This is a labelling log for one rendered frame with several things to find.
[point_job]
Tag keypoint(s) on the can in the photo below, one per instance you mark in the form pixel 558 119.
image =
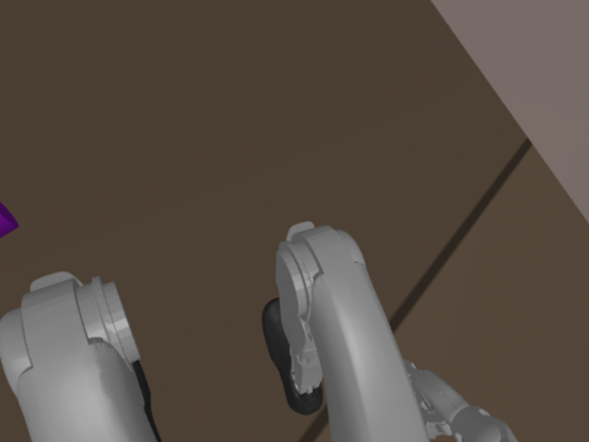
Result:
pixel 7 222

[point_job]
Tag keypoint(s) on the right robot arm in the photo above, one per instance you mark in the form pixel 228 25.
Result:
pixel 473 424

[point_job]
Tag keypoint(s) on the right robot hand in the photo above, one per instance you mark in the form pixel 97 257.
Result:
pixel 438 401

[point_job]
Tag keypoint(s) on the left robot foot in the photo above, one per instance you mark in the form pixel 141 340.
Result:
pixel 147 396

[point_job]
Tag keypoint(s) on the right robot foot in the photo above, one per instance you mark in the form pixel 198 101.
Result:
pixel 279 350

